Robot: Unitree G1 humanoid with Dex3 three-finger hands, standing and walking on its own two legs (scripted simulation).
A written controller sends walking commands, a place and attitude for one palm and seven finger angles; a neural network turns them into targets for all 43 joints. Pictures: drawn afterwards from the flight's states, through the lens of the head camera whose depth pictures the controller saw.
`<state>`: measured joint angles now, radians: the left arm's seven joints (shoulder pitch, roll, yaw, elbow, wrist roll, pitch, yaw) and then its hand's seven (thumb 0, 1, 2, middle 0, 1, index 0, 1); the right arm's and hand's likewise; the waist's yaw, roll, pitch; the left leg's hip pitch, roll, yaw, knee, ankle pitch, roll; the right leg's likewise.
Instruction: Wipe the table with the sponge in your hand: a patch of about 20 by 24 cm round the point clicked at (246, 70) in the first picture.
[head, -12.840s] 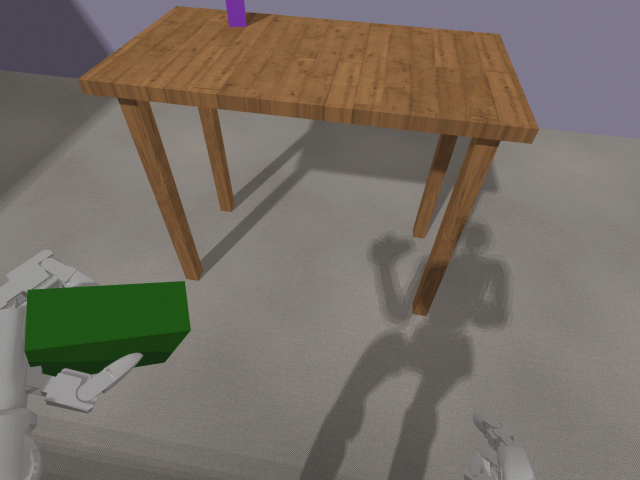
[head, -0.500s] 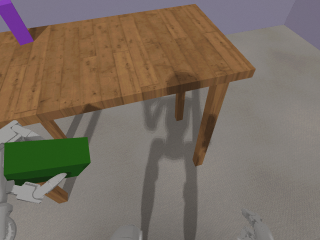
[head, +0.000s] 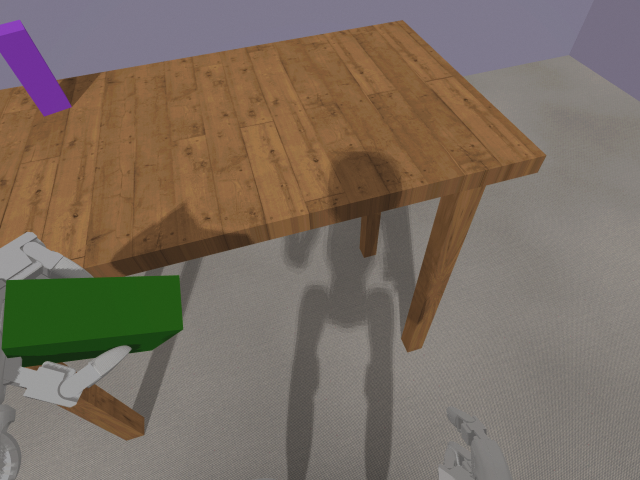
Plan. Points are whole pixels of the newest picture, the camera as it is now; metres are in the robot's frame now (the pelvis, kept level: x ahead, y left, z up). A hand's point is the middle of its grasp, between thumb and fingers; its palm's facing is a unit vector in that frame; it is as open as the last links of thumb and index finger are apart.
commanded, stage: come to a stop and stand still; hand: left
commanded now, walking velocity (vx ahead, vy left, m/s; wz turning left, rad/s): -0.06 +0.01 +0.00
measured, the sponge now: (118, 320) +0.23 +0.20 +0.16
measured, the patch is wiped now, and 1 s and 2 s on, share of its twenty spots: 0.00 0.00 0.00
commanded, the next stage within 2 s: look again from close up in 1.18 s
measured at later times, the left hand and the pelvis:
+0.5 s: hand (26, 316) +0.22 +0.27 +0.18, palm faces +0.38 -0.82 -0.43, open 9.3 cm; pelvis -0.01 +0.03 +0.01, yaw -1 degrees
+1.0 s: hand (14, 386) +0.16 +0.25 +0.17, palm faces +0.38 -0.84 -0.40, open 9.3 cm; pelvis -0.06 +0.02 +0.01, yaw -1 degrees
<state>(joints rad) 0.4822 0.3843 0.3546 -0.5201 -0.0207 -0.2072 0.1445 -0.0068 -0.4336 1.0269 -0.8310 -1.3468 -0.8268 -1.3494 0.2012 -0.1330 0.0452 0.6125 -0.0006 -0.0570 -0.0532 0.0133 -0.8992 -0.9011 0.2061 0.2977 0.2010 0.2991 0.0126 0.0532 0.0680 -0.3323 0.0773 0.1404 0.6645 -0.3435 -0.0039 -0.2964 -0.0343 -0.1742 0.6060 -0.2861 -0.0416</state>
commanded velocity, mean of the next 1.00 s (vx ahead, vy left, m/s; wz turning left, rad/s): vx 0.00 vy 0.00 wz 0.00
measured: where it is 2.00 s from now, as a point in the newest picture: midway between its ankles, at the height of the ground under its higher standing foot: outside the picture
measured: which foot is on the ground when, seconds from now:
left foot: up 0.00-0.22, down 0.24-1.00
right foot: down 0.00-0.28, up 0.30-0.50, down 0.52-1.00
